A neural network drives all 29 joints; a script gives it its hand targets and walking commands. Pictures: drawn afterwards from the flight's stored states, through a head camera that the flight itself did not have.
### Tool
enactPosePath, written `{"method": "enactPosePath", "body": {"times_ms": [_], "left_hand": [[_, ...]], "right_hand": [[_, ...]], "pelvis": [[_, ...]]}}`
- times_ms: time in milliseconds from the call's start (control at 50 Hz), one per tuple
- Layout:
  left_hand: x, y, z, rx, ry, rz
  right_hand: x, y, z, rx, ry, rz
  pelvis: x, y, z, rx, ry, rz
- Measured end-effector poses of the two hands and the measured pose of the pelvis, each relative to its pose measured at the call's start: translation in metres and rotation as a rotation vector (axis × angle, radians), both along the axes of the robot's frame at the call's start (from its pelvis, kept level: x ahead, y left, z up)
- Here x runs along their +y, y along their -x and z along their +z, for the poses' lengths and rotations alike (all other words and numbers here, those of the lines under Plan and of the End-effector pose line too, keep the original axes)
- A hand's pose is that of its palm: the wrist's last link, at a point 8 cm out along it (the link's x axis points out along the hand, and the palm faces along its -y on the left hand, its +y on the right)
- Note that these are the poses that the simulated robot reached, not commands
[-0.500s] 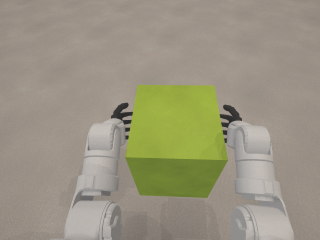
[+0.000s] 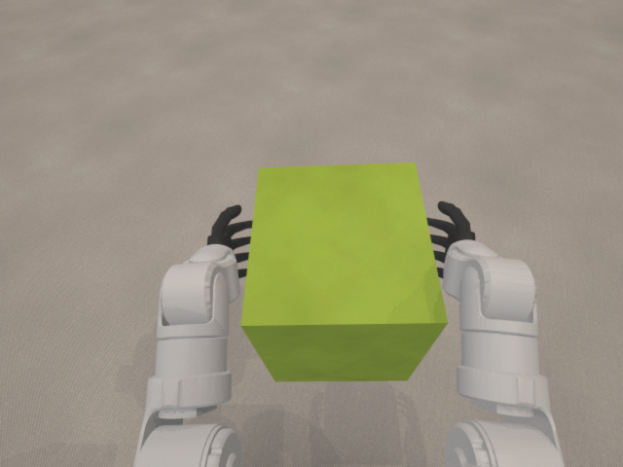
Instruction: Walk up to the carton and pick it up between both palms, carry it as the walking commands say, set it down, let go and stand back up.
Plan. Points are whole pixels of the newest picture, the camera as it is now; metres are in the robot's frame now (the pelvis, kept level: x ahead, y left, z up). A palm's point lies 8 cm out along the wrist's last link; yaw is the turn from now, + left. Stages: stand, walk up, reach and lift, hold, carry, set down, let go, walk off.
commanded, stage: carry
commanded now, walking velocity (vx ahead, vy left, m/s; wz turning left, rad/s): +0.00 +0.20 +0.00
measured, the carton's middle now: (338, 282) +0.35 -0.02 +0.03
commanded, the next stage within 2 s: none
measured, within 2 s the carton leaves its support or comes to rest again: neither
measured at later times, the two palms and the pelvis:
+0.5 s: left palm (134, 332) +0.25 +0.22 +0.09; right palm (398, 340) +0.24 -0.07 +0.09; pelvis -0.03 +0.09 +0.01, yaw +0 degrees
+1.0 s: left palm out of the picture +0.17 +0.37 +0.10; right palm (246, 425) +0.16 +0.08 +0.09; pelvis -0.11 +0.25 +0.00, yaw -3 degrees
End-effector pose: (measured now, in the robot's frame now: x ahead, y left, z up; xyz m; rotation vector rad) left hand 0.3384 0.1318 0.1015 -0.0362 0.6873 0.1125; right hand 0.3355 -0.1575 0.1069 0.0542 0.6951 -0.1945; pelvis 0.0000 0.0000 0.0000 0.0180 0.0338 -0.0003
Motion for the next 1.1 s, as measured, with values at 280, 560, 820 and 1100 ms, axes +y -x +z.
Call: {"method": "enactPosePath", "body": {"times_ms": [280,560,820,1100], "left_hand": [[0.065,0.06,-0.022,0.035,0.029,0.044],[0.102,0.096,-0.001,0.008,-0.003,-0.028],[0.215,0.147,-0.016,0.065,0.047,0.012],[0.258,0.186,-0.003,0.071,-0.024,-0.063]], "right_hand": [[0.065,0.054,-0.022,0.033,0.0,0.021],[0.103,0.106,-0.006,0.006,-0.009,-0.028],[0.215,0.148,-0.01,0.066,0.046,0.019],[0.259,0.209,-0.015,0.071,-0.014,-0.048]], "pelvis": [[0.052,0.0,-0.002,0.008,0.028,-0.031],[0.108,0.034,0.008,0.014,-0.003,0.004],[0.205,0.076,0.01,0.016,0.056,-0.037],[0.271,0.119,0.016,0.012,-0.001,-0.042]]}}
